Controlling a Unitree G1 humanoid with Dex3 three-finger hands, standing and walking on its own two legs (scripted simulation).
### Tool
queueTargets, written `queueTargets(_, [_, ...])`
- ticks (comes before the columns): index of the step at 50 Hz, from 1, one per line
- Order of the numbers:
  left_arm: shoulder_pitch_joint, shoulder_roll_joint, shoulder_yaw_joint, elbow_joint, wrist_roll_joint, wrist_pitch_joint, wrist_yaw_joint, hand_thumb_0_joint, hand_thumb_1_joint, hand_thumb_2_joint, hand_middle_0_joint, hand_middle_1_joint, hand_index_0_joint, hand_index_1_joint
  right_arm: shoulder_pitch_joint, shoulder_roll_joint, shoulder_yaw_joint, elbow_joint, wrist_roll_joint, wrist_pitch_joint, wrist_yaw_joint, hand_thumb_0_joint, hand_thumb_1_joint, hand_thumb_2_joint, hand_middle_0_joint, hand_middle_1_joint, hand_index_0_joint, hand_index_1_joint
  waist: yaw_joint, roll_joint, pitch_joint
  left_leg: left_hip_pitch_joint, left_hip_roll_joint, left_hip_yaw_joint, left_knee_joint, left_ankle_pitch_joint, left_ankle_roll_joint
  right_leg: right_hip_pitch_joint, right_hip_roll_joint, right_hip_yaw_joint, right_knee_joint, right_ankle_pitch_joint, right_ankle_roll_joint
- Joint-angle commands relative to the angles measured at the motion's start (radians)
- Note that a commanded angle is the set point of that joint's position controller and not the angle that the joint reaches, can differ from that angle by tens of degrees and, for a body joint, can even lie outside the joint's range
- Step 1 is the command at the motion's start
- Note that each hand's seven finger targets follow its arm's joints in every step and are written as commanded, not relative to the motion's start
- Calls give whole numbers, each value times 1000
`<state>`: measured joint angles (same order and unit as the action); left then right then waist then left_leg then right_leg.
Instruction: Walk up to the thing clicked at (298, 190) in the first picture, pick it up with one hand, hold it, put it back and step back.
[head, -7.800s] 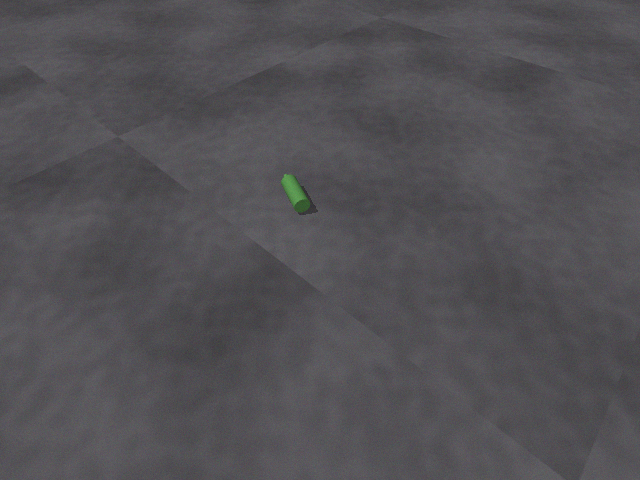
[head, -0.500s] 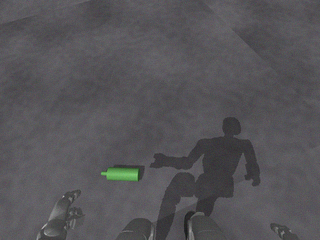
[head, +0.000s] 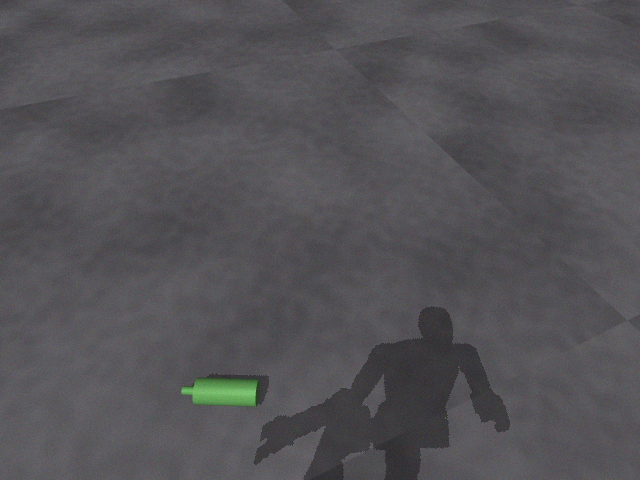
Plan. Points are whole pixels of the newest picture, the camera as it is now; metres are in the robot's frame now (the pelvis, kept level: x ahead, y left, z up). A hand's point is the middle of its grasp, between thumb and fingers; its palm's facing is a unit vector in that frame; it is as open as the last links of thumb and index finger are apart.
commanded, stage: walk up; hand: left
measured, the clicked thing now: (220, 391) +0.50 +0.31 -0.73
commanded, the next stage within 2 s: none
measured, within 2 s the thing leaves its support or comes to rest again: neither
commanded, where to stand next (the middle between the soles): +0.11 +0.02 m, yaw -2 degrees
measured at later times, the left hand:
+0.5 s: hand out of the picture +0.13 +0.29 -0.14, palm faces -0.02 -0.87 -0.49, open 7.4 cm
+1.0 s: hand out of the picture +0.06 +0.27 -0.15, palm faces -0.03 -0.90 -0.43, open 7.4 cm
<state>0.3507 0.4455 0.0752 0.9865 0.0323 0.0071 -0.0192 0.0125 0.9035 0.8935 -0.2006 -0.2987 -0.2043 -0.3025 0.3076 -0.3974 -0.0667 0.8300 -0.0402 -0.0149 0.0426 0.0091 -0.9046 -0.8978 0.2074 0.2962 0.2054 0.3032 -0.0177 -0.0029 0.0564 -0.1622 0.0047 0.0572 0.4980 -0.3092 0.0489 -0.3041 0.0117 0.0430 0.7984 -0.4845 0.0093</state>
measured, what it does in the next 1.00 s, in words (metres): steps on the spot: right foot, then left foot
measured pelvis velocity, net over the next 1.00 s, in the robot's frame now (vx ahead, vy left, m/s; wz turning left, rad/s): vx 0.02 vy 0.00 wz -0.05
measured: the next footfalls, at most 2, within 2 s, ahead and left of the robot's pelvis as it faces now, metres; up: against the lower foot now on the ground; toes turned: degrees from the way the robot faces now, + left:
right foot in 0.08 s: +0.08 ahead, -0.14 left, +0.00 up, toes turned -1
left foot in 0.50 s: +0.14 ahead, +0.13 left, +0.00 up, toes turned +0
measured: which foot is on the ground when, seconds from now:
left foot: down 0.00-0.10, up 0.12-0.48, down 0.50-0.86, up 0.88-1.00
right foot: up 0.00-0.06, down 0.08-0.54, up 0.56-0.80, down 0.82-1.00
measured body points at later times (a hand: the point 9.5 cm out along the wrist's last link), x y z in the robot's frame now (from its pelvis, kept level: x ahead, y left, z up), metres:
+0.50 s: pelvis +0.04 +0.00 -0.02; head +0.10 -0.02 +0.42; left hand +0.13 +0.33 -0.11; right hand +0.10 -0.32 -0.16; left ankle +0.10 +0.13 -0.73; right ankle +0.04 -0.14 -0.74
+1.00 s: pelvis +0.02 +0.00 -0.01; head +0.02 -0.02 +0.44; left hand +0.06 +0.32 -0.12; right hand +0.09 -0.32 -0.14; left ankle +0.08 +0.13 -0.71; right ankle -0.03 -0.10 -0.74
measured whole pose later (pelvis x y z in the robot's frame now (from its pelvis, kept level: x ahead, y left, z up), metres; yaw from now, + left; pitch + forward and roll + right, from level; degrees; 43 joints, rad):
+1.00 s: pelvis +0.02 +0.00 -0.01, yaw -3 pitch -3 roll +1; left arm 0.31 0.37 0.06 0.95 0.04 -0.02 0.00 0.01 0.90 0.89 -0.20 -0.30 -0.21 -0.30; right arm 0.24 -0.41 -0.04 0.91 -0.01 0.01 0.01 0.01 -0.91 -0.90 0.21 0.30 0.20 0.30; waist 0.03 0.04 0.05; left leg -0.40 0.00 -0.04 0.80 -0.39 0.02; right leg -0.15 0.02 0.01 0.61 -0.41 -0.03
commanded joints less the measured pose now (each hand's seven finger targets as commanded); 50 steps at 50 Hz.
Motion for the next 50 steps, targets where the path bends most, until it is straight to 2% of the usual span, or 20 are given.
queueTargets(1, [-66,164,27,-139,-14,-93,1,0,900,900,-200,-300,-200,-300,-42,-277,-76,-86,-1,-16,0,0,-900,-900,200,300,200,300,-20,164,30,56,243,-273,-171,-73,190,-71,-31,-54,-214,44,-30])
queueTargets(4, [194,221,58,-51,-21,-105,33,0,900,900,-200,-300,-200,-300,-127,-190,-48,-141,3,10,16,0,-900,-900,200,300,200,300,110,-3,-13,-276,70,-89,153,-108,76,352,-29,-8,-404,247,-27])
queueTargets(5, [262,323,89,-48,-11,-107,50,0,900,900,-200,-300,-200,-300,-118,-136,-34,-174,2,19,20,0,-900,-900,200,300,200,300,133,-235,-5,-506,-29,-30,421,-241,3,429,-238,368,-518,10,-77])
queueTargets(6, [183,364,88,-94,-8,-107,68,0,900,900,-200,-300,-200,-300,-103,-180,-46,-168,-11,46,19,0,-900,-900,200,300,200,300,99,-111,24,-544,-34,-179,560,-251,-24,286,-427,657,-649,-254,-160])
queueTargets(7, [103,377,87,-123,-9,-101,74,0,900,900,-200,-300,-200,-300,-77,-254,-72,-148,-13,58,21,0,-900,-900,200,300,200,300,67,-54,103,-526,26,-224,594,-227,-25,157,-459,677,-674,-399,-215])
queueTargets(11, [-8,277,61,-166,-21,-120,86,0,900,900,-200,-300,-200,-300,52,-231,-79,-62,-2,60,38,0,-900,-900,200,300,200,300,-8,-60,111,-422,52,-247,592,-42,-51,82,-271,250,-573,47,-141])
queueTargets(18, [-142,161,25,-237,-10,-79,72,0,900,900,-200,-300,-200,-300,32,-150,-43,-20,57,55,-29,0,-900,-900,200,300,200,300,-2,-274,73,-221,-71,-149,473,-10,-78,-40,-178,-43,-350,959,-162])
queueTargets(23, [-136,174,36,-282,-21,18,60,0,900,900,-200,-300,-200,-300,20,-189,-42,-18,39,19,-80,0,-900,-900,200,300,200,300,16,-225,-60,-176,-73,19,159,106,-61,109,-145,-25,-35,809,-152])
queueTargets(25, [-144,155,19,-281,-51,23,66,0,900,900,-200,-300,-200,-300,49,-204,-46,-10,29,12,-73,0,-900,-900,200,300,200,300,-14,-61,-126,-59,-30,-28,-38,476,-35,100,-118,1,106,669,-91])
queueTargets(26, [-89,131,13,-274,-68,18,74,0,900,900,-200,-300,-200,-300,18,-258,-62,-50,8,16,-66,0,-900,-900,200,300,200,300,-6,95,-178,25,134,-250,-4,796,36,12,-54,27,222,439,-51])
queueTargets(27, [-42,118,12,-250,-87,20,93,0,900,900,-200,-300,-200,-300,-40,-285,-66,-89,-3,26,-52,0,-900,-900,200,300,200,300,31,237,-183,126,253,-397,48,1093,137,-146,70,18,343,-168,-40])
queueTargets(28, [-56,134,13,-239,-82,23,116,0,900,900,-200,-300,-200,-300,-27,-319,-76,-84,13,33,-48,0,-900,-900,200,300,200,300,-11,343,-238,94,358,-509,13,1057,268,-131,63,48,482,-249,-43])
queueTargets(29, [-76,161,12,-215,-77,23,122,0,900,900,-200,-300,-200,-300,-56,-294,-81,-86,21,41,-50,0,-900,-900,200,300,200,300,-7,300,-212,44,345,-498,-3,938,283,-131,32,76,501,-220,-36])
queueTargets(32, [-88,179,29,-188,-66,23,98,0,900,900,-200,-300,-200,-300,-130,-210,-57,-124,12,45,-61,0,-900,-900,200,300,200,300,12,206,-189,-5,198,-254,54,655,181,-147,41,84,512,-88,-33])
queueTargets(38, [-92,144,28,-159,-14,-19,45,0,900,900,-200,-300,-200,-300,-94,-249,-65,-95,-2,21,-43,0,-900,-900,200,300,200,300,-19,169,-165,-8,241,-384,-74,-242,195,-62,0,-27,-21,-140,-15])
queueTargets(41, [23,133,46,-85,12,-38,40,0,900,900,-200,-300,-200,-300,-123,-216,-44,-82,3,28,-41,0,-900,-900,200,300,200,300,56,54,-76,-288,180,-265,76,-218,100,221,-10,14,-401,20,-73])
queueTargets(43, [-115,229,69,-151,25,-46,41,0,900,900,-200,-300,-200,-300,-151,-125,-9,-84,10,16,-49,0,-900,-900,200,300,200,300,56,-170,97,-558,-32,-79,344,-230,-40,72,-326,558,-587,-340,-207])
queueTargets(44, [-167,274,65,-168,25,-42,35,0,900,900,-200,-300,-200,-300,-211,-217,-36,-65,14,5,-59,0,-900,-900,200,300,200,300,74,-143,159,-358,4,-178,405,-204,-39,-201,-395,604,-617,-408,-277])
queueTargets(47, [-183,146,34,-150,1,-63,31,0,900,900,-200,-300,-200,-300,-160,-176,-23,-7,32,-17,-39,0,-900,-900,200,300,200,300,17,-89,166,-331,-7,-130,305,-76,-34,4,-202,246,-500,182,-143])
queueTargets(50, [-69,194,52,-133,-1,-69,17,0,900,900,-200,-300,-200,-300,-151,-175,-14,-9,27,-36,-37,0,-900,-900,200,300,200,300,66,-196,55,-346,-14,-39,243,-87,-28,215,-210,204,-424,469,-175])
